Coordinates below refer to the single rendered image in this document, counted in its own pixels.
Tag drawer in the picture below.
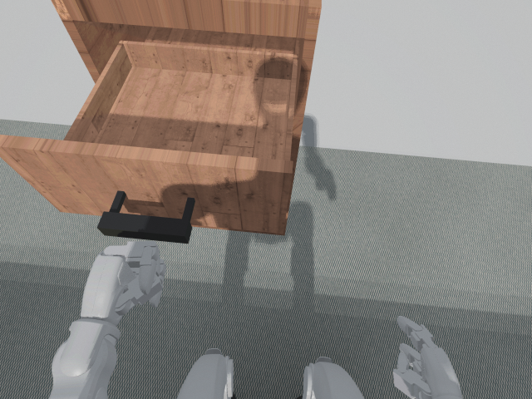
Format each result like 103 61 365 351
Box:
0 41 298 234

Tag right robot thigh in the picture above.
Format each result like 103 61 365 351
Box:
303 362 364 399

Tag left robot hand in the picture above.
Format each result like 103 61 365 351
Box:
81 241 166 326

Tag robot left forearm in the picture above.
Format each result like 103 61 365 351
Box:
49 318 121 399

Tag handle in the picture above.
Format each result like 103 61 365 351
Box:
97 190 195 244

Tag cabinet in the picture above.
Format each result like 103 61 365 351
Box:
51 0 322 235

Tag robot thigh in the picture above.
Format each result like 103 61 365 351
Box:
177 354 234 399
303 362 364 399

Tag left robot thigh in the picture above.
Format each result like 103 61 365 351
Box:
177 354 234 399

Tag right robot hand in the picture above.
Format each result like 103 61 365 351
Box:
393 316 463 399

